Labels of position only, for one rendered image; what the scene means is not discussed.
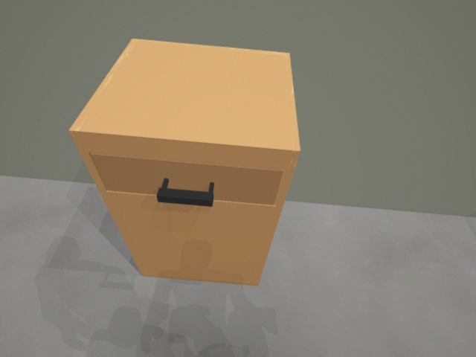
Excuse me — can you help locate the drawer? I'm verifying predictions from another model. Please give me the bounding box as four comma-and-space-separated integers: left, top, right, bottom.
91, 152, 283, 205

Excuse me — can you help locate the handle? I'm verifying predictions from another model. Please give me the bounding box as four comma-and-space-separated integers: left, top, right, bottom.
157, 178, 214, 207

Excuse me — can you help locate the cabinet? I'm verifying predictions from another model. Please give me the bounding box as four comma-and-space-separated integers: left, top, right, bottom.
69, 39, 300, 286

